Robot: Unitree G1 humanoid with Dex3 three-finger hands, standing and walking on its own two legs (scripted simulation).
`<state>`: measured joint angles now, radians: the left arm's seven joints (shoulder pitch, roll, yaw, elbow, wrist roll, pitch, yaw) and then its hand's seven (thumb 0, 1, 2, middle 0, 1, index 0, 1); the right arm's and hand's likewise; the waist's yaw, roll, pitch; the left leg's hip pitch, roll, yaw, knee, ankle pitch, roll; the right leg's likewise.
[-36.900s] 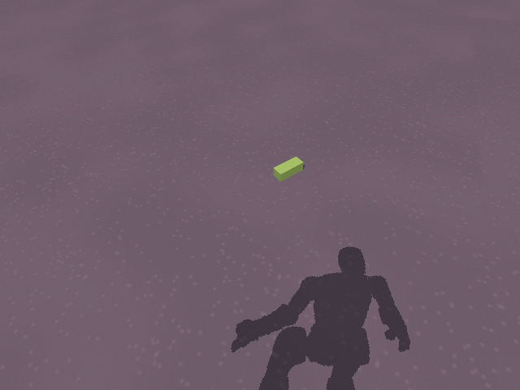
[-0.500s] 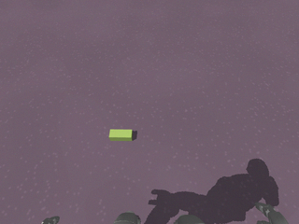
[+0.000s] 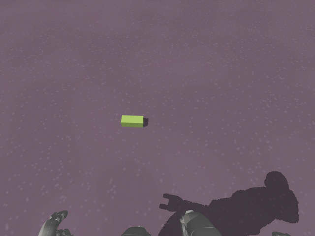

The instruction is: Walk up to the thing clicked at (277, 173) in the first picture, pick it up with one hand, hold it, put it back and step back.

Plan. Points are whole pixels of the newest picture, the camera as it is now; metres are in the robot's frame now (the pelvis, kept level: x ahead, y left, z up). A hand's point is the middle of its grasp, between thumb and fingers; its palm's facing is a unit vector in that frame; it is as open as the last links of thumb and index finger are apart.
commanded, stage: step back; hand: left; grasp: from above
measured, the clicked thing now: (132, 121) +0.91 +0.23 -0.73
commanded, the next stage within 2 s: stand in 1.42 s
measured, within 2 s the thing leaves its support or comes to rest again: neither
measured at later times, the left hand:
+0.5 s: hand out of the picture -0.09 +0.27 -0.13, palm faces +0.04 -0.89 -0.45, open 7.4 cm
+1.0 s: hand out of the picture -0.12 +0.26 -0.14, palm faces +0.04 -0.93 -0.37, open 7.4 cm
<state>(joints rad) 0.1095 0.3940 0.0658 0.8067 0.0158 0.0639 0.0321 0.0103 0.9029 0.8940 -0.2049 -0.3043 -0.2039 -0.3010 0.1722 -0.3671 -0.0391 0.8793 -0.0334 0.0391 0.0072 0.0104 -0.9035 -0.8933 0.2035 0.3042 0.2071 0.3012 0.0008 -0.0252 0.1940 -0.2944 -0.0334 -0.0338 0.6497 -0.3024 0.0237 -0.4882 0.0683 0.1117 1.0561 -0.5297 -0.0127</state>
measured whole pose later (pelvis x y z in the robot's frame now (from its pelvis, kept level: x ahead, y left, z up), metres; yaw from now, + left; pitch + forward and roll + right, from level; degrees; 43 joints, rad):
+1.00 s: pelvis -0.17 +0.00 +0.01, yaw +2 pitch -3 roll +0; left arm 0.22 0.34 0.04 0.99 0.04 -0.04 -0.01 0.01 0.90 0.89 -0.21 -0.30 -0.21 -0.30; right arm 0.20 -0.39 -0.06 1.00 -0.03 -0.01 0.02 0.01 -0.90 -0.89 0.20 0.30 0.20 0.30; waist 0.04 0.03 0.06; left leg -0.28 0.00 -0.03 0.63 -0.39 0.01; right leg -0.25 -0.02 -0.02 0.59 -0.30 0.00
